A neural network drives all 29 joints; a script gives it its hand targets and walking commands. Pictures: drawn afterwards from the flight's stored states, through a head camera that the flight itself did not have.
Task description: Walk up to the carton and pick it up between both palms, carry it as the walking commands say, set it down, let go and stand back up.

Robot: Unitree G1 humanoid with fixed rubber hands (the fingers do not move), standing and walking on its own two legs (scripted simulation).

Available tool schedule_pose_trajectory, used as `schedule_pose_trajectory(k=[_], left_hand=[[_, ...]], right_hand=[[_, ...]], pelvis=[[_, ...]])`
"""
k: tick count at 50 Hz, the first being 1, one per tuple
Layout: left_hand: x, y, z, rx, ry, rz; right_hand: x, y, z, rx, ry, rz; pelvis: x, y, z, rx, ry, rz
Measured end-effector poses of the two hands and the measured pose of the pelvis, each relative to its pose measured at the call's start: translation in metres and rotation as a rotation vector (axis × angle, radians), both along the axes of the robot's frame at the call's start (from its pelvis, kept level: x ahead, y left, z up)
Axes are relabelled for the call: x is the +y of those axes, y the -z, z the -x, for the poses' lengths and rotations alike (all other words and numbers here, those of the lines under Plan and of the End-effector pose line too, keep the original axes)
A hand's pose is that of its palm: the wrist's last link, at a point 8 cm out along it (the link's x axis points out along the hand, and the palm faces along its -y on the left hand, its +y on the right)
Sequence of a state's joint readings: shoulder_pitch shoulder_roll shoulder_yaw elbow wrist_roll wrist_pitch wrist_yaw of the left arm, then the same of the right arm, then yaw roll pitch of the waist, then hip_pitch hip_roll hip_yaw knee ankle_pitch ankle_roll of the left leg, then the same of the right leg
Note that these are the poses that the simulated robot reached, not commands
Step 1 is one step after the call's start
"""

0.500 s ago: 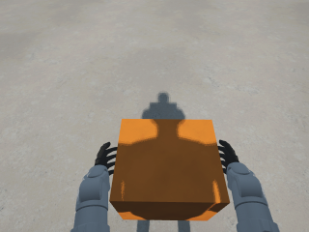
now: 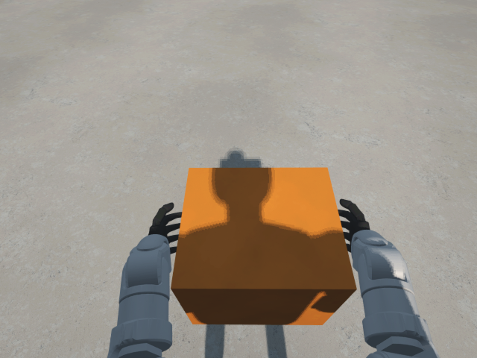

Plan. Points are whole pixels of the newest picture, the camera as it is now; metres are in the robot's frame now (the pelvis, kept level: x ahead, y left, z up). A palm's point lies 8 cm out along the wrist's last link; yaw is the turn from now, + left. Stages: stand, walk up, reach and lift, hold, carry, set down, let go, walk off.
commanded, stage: reach and lift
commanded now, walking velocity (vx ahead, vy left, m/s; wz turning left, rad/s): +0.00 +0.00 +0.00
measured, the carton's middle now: (257, 248) +0.32 +0.00 -0.02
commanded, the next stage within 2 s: hold in 0.86 s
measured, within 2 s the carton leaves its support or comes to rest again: neither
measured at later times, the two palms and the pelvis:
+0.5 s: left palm (166, 236) +0.30 +0.16 +0.04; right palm (364, 237) +0.31 -0.19 +0.04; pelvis +0.02 +0.00 +0.00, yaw -1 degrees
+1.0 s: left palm (163, 248) +0.28 +0.17 +0.04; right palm (368, 253) +0.28 -0.19 +0.04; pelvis +0.01 +0.00 +0.00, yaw +0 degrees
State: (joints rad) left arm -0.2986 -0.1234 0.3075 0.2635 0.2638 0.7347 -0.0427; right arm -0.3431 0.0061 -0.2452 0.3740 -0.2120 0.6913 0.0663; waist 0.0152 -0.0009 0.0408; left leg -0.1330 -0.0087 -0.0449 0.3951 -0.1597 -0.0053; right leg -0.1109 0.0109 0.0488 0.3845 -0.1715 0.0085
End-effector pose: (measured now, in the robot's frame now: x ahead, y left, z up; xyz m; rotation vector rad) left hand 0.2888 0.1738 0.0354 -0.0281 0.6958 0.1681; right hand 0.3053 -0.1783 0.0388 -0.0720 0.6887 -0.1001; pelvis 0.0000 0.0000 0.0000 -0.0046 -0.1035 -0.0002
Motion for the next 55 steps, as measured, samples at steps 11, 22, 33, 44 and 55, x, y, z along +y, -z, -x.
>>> schedule_pose_trajectory(k=[11,22,33,44,55], left_hand=[[-0.015,-0.001,-0.016,-0.001,0.047,-0.004],[-0.013,-0.004,-0.018,-0.010,0.029,-0.002],[-0.003,0.001,0.000,0.000,-0.009,0.007],[-0.005,-0.001,0.008,-0.014,0.010,0.010],[-0.010,0.000,0.010,-0.014,0.039,0.011]], right_hand=[[-0.016,0.000,0.000,-0.003,0.048,-0.006],[-0.013,-0.002,-0.005,-0.011,0.034,-0.008],[-0.003,0.005,0.003,0.001,0.020,-0.022],[-0.005,0.003,0.019,-0.012,0.044,-0.023],[-0.011,0.002,0.029,-0.013,0.066,-0.015]], pelvis=[[0.009,0.001,-0.001,0.021,0.018,-0.004],[0.002,-0.003,-0.021,0.027,0.023,-0.008],[-0.005,-0.005,-0.030,0.023,0.001,-0.006],[-0.003,-0.004,-0.021,0.003,-0.001,-0.003],[0.001,-0.002,-0.006,-0.008,0.012,-0.002]])
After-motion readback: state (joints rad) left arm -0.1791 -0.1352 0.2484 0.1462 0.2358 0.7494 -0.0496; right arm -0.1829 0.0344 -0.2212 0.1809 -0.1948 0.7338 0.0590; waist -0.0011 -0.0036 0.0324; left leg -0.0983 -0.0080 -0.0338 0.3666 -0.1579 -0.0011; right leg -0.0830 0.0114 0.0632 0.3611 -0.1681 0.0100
